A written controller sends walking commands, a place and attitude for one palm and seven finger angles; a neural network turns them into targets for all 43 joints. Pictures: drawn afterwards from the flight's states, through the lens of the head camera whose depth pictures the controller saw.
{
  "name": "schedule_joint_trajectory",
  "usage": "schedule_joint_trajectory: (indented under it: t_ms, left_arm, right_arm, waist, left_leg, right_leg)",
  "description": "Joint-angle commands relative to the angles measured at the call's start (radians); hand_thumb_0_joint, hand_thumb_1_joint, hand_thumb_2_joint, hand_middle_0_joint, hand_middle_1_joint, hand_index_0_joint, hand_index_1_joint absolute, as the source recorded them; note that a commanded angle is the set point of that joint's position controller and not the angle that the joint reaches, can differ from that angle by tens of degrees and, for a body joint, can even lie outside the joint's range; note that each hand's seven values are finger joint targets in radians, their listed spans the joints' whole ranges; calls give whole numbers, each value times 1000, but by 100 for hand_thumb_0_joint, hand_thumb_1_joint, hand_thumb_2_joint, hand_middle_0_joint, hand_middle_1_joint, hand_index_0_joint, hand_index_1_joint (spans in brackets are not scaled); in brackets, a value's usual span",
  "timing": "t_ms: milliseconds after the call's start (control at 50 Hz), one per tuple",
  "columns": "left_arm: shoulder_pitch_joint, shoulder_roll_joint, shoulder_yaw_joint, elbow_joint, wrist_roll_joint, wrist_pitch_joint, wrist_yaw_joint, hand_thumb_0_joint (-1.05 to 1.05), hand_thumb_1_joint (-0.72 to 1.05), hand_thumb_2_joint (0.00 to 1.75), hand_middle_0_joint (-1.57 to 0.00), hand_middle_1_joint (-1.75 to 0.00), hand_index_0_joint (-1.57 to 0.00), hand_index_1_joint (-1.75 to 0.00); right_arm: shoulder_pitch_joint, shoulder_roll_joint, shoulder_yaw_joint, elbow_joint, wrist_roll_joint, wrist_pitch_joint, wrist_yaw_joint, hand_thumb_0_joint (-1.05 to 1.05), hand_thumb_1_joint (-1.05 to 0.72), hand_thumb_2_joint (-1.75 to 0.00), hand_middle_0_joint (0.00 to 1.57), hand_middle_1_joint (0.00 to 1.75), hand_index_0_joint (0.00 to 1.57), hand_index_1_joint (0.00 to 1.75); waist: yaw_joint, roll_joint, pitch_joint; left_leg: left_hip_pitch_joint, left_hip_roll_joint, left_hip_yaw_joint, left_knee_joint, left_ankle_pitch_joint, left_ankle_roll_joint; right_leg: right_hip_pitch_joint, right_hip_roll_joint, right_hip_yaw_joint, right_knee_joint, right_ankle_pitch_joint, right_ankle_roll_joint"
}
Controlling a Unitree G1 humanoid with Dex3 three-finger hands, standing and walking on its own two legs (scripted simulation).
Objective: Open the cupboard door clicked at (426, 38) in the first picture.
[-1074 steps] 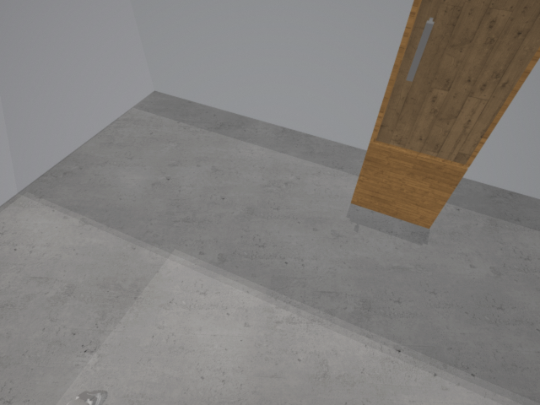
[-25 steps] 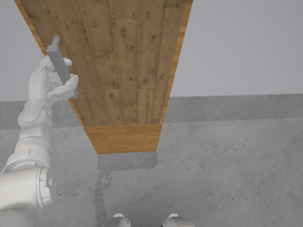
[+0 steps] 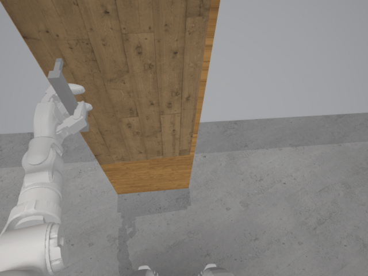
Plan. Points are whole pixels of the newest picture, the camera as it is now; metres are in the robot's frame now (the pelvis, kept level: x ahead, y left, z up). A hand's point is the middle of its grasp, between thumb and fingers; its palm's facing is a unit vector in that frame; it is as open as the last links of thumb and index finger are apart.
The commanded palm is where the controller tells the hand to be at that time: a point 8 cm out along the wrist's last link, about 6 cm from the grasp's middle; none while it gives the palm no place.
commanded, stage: pull the door open along its arc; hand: left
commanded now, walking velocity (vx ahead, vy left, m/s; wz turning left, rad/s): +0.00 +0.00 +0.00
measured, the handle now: (72, 98) +0.49 +0.24 +0.08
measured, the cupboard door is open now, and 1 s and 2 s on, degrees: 3 47 48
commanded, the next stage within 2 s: open thumb and fingers to let go in 0.84 s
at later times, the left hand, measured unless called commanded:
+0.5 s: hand (110, 163) +0.33 +0.13 +0.08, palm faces +0.48 -0.88 +0.03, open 6.0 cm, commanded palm +0.26 +0.16 +0.08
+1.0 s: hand (147, 193) +0.26 +0.06 +0.08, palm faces +0.39 -0.92 -0.02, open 6.1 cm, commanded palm +0.22 +0.10 +0.08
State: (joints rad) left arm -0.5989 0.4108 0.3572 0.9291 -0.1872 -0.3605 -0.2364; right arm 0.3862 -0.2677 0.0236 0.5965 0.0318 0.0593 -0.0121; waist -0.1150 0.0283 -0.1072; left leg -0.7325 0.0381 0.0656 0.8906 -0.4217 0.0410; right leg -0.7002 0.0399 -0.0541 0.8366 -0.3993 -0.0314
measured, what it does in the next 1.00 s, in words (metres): stands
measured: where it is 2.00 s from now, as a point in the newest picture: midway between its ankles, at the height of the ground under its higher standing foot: outside the picture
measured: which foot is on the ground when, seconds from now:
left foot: down 0.00-1.00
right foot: down 0.00-1.00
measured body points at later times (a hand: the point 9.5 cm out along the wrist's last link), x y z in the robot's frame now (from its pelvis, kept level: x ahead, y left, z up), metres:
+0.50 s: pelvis +0.01 -0.01 +0.01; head +0.05 -0.02 +0.46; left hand +0.30 +0.18 +0.08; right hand +0.21 -0.21 -0.08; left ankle +0.00 +0.09 -0.69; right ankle +0.00 -0.10 -0.69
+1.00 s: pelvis +0.02 -0.04 +0.01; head +0.02 -0.05 +0.46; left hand +0.24 +0.11 +0.09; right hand +0.21 -0.24 -0.08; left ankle +0.00 +0.09 -0.69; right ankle +0.00 -0.10 -0.69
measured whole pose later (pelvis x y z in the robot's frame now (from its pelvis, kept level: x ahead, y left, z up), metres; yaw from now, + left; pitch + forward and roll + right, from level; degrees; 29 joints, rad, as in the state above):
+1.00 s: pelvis +0.02 -0.04 +0.01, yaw +5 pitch +6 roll +0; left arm 0.31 -0.05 -0.27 -0.14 0.06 -0.09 0.52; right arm 0.21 -0.20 0.03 0.51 -0.05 0.03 0.02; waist -0.02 0.05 -0.11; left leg -0.51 0.01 0.00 0.84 -0.43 -0.01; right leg -0.48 0.02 -0.12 0.83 -0.47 -0.07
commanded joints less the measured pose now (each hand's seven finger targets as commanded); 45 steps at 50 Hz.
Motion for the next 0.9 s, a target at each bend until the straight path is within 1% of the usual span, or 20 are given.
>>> schedule_joint_trajectory:
  t_ms: [0,80,140,160,180,200,260,300,340,380,400,480,500,560,600,660,700,740,800,880]
  left_arm:
    - [-99,176,8,-381,-52,-73,-25,0,90,90,-40,-135,-40,-135]
    - [105,102,-20,-573,-85,-50,-11,0,90,90,-40,-135,-40,-135]
    - [207,65,-40,-674,-89,-33,12,0,90,90,-40,-135,-40,-135]
    - [205,24,81,-757,-147,-21,156,0,90,90,-40,-135,-40,-135]
    - [261,-69,-14,-771,-113,-1,229,0,90,90,-40,-135,-40,-135]
    - [306,-83,-19,-801,-91,7,293,0,90,90,-40,-135,-40,-135]
    - [380,-193,-108,-916,-15,26,453,0,90,90,-40,-135,-40,-135]
    - [404,-236,-161,-956,52,44,556,0,90,90,-40,-135,-40,-135]
    - [417,-308,-243,-1019,124,74,650,0,90,90,-40,-135,-40,-135]
    - [446,-368,-329,-1053,192,110,716,0,90,90,-40,-135,-40,-135]
    - [464,-387,-365,-1052,218,129,732,0,90,90,-40,-135,-40,-135]
    - [500,-478,-488,-1128,252,170,741,0,90,90,-40,-135,-40,-135]
    - [511,-487,-512,-1139,255,175,740,0,90,90,-40,-135,-40,-135]
    - [591,-535,-567,-1178,257,184,739,0,90,90,-40,-135,-40,-135]
    - [629,-553,-598,-1188,262,187,744,0,90,90,-40,-135,-40,-135]
    - [700,-584,-646,-1232,287,187,758,0,90,90,-40,-135,-40,-135]
    - [768,-601,-680,-1247,299,194,756,0,90,90,-40,-135,-40,-135]
    - [839,-630,-714,-1307,291,196,750,0,90,90,-40,-135,-40,-135]
    - [977,-628,-719,-1351,267,208,733,0,90,90,-40,-135,-40,-135]
    - [879,-585,-653,-1330,261,215,760,0,90,90,-40,-135,-40,-135]
  right_arm:
    - [18,-146,-60,-140,9,-40,-3,0,-90,-90,20,30,20,30]
    - [-26,-131,-66,-167,15,-64,5,0,-90,-90,20,30,20,30]
    - [-57,-126,-64,-179,15,-80,7,0,-90,-90,20,30,20,30]
    - [-108,-90,-65,-185,9,-95,7,0,-90,-90,20,30,20,30]
    - [-116,-89,-60,-182,1,-108,14,0,-90,-90,20,30,20,30]
    - [-115,-88,-60,-178,-4,-116,21,0,-90,-90,20,30,20,30]
    - [-140,-74,-60,-174,-29,-121,37,0,-90,-90,20,30,20,30]
    - [-150,-70,-61,-172,-47,-112,42,0,-90,-90,20,30,20,30]
    - [-174,-56,-58,-181,-61,-100,49,0,-90,-90,20,30,20,30]
    - [-179,-51,-58,-187,-73,-80,50,0,-90,-90,20,30,20,30]
    - [-174,-53,-59,-191,-79,-69,46,0,-90,-90,20,30,20,30]
    - [-208,-36,-55,-213,-83,-44,29,0,-90,-90,20,30,20,30]
    - [-209,-35,-53,-213,-83,-40,25,0,-90,-90,20,30,20,30]
    - [-234,-22,-45,-229,-83,-37,21,0,-90,-90,20,30,20,30]
    - [-248,-20,-41,-236,-83,-39,21,0,-90,-90,20,30,20,30]
    - [-259,-11,-39,-247,-84,-47,24,0,-90,-90,20,30,20,30]
    - [-261,-9,-37,-254,-82,-55,30,0,-90,-90,20,30,20,30]
    - [-272,-3,-35,-267,-78,-63,38,0,-90,-90,20,30,20,30]
    - [-283,0,-31,-279,-72,-74,44,0,-90,-90,20,30,20,30]
    - [-291,-7,-24,-268,-79,-76,34,0,-90,-90,20,30,20,30]
  waist:
    - [78,43,-409]
    - [98,43,-386]
    - [98,18,-331]
    - [187,-3,-324]
    - [150,38,-293]
    - [152,-2,-277]
    - [149,4,-302]
    - [140,-51,-294]
    - [140,0,-291]
    - [122,-19,-289]
    - [108,-70,-278]
    - [96,-55,-252]
    - [86,-86,-236]
    - [95,-55,-208]
    - [91,-86,-176]
    - [99,-64,-195]
    - [101,-90,-191]
    - [109,-56,-201]
    - [124,-85,-197]
    - [115,-91,-129]
  left_leg:
    - [282,-21,-70,-108,465,-4]
    - [305,-21,-58,-131,486,-6]
    - [300,-22,-61,-144,482,-8]
    - [263,-30,-54,-154,469,-19]
    - [290,-29,-53,-159,463,-26]
    - [282,-27,-62,-159,455,-28]
    - [312,-25,-58,-148,491,-33]
    - [306,-22,-67,-144,475,-31]
    - [318,-26,-65,-140,466,-31]
    - [323,-24,-70,-137,460,-32]
    - [318,-23,-73,-136,438,-28]
    - [340,-26,-70,-143,396,-28]
    - [336,-25,-77,-140,392,-25]
    - [339,-30,-75,-146,368,-27]
    - [327,-31,-84,-147,341,-23]
    - [330,-35,-86,-139,340,-22]
    - [316,-37,-91,-133,338,-20]
    - [325,-38,-91,-127,354,-19]
    - [317,-41,-92,-123,353,-19]
    - [285,-51,-92,-116,281,-23]
  right_leg:
    - [270,16,33,-82,462,4]
    - [302,11,28,-92,492,9]
    - [296,9,22,-95,489,12]
    - [306,7,7,-104,460,11]
    - [285,7,1,-100,443,11]
    - [284,7,-7,-100,419,10]
    - [293,-6,-7,-86,446,11]
    - [296,-9,-3,-85,428,10]
    - [292,-19,2,-84,427,7]
    - [293,-22,0,-84,423,5]
    - [297,-22,1,-95,418,6]
    - [312,-31,6,-121,421,4]
    - [314,-32,10,-129,424,4]
    - [319,-38,7,-136,418,4]
    - [313,-40,10,-148,395,5]
    - [319,-46,12,-137,403,4]
    - [329,-49,13,-134,417,5]
    - [341,-51,9,-126,445,5]
    - [371,-53,9,-132,483,9]
    - [308,-54,17,-146,412,16]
